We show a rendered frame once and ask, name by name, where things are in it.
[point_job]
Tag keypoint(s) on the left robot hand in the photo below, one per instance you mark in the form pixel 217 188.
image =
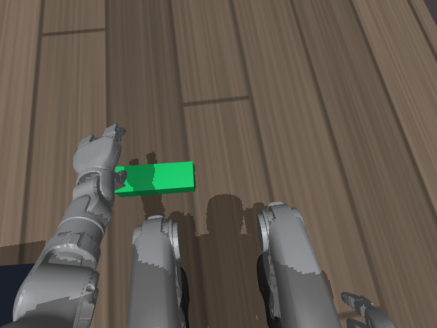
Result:
pixel 101 152

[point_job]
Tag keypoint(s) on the left robot arm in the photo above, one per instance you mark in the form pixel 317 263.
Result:
pixel 60 290

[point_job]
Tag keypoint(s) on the right robot foot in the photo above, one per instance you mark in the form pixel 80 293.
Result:
pixel 273 322

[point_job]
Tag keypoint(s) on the right robot hand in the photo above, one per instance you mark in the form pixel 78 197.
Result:
pixel 375 318

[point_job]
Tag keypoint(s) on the carton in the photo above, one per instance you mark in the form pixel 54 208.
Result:
pixel 154 179

